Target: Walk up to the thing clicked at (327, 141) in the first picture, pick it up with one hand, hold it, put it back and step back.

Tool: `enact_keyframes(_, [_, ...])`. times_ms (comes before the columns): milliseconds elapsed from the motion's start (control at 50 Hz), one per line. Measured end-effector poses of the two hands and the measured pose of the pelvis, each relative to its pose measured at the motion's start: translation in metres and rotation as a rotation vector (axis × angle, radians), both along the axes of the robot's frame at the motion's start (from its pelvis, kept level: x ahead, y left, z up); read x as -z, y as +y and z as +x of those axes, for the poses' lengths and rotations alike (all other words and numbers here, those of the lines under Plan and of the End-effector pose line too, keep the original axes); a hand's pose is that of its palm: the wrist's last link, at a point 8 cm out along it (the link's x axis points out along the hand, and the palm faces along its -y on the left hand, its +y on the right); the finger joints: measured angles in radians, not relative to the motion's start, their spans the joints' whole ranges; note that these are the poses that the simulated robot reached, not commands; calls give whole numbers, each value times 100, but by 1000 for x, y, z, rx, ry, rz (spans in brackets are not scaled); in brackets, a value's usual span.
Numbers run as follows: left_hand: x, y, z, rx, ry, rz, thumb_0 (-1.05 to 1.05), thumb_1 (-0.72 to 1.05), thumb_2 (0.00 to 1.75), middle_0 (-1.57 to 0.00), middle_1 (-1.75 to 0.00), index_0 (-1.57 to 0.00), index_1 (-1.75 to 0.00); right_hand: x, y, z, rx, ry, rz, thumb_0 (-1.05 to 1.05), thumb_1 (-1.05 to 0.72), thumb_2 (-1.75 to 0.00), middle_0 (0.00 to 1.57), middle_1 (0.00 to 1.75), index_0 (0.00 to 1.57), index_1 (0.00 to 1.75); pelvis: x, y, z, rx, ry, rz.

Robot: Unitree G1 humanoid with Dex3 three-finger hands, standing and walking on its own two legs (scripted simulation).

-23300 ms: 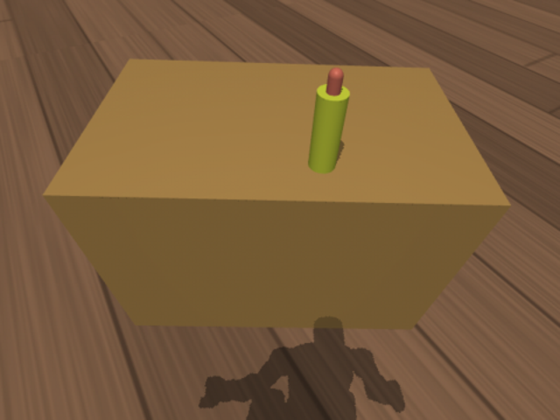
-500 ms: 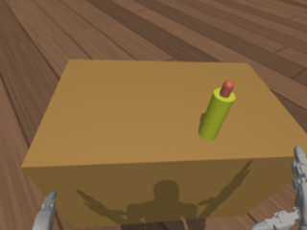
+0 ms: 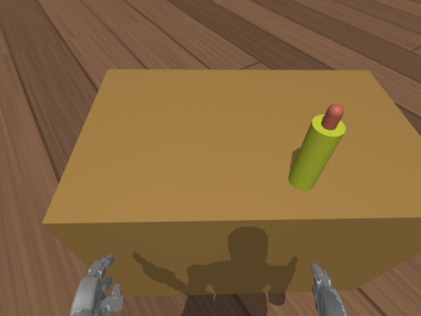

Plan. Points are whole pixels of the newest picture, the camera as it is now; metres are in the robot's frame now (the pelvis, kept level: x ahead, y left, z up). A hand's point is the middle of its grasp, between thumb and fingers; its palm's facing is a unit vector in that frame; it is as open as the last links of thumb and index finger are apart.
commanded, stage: home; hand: right
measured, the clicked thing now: (316, 148) +0.46 -0.23 +0.05
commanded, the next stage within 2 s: none
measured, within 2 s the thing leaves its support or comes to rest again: neither
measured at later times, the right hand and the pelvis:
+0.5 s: hand (306, 305) +0.18 -0.20 -0.12, palm faces -0.04 +0.95 -0.30, open 17.4 cm; pelvis +0.02 +0.00 +0.00, yaw +1 degrees
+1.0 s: hand out of the picture +0.05 -0.27 -0.15, palm faces -0.08 +0.92 -0.38, open 17.4 cm; pelvis -0.01 -0.01 +0.01, yaw +1 degrees
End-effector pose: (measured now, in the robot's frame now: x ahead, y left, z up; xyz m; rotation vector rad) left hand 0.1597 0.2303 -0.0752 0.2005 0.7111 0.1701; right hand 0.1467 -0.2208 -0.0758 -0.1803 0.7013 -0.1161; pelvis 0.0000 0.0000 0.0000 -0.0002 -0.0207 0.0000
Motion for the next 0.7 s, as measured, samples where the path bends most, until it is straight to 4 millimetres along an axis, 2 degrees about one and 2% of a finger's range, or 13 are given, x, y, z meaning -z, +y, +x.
enact_keyframes(60, [0, 0, 2, 6, 7, 1, 1, 85, 87, -20, -29, -19, -29, 5, 4, 10, -4, 17, 8, -1, 53, -6, 6, 6, 7, 5, 0, 1, 3, -4, 4, 1])
enact_keyframes(160, [9, 4, -4, 23, 74, 3, 1, 88, 89, -20, -30, -20, -29, 0, -2, 23, 38, -11, -14, -1, 53, -6, 6, 6, 7, 5, 0, 2, 10, -10, 6, 3])
enact_keyframes(400, [27, 10, -20, -18, 212, -10, 1, 90, 90, -20, -30, -20, -30, 3, -2, 31, 42, 33, -31, -1, 54, -6, 6, 5, 6, 5, 1, 0, 20, -16, 24, -1])
enact_keyframes(440, [30, 12, -21, 11, 233, 7, 1, 90, 90, -20, -30, -20, -30, 7, -5, 31, -11, 65, -55, -1, 54, -6, 6, 5, 6, 5, 1, 0, 21, -12, 26, -1])
enact_keyframes(540, [33, 34, -33, 10, 285, 43, 1, 90, 90, -21, -30, -20, -30, 18, -37, 11, -44, 203, -123, -1, 54, -6, 6, 5, 7, 5, 3, -2, 21, -12, 6, -1])
enact_keyframes(700, [35, 66, -70, -33, 408, 102, 1, 90, 90, -20, -30, -20, -30, 21, -85, -41, 19, 380, -206, -1, 55, -5, 6, 5, 6, 5, -1, -4, 14, -14, -26, -2])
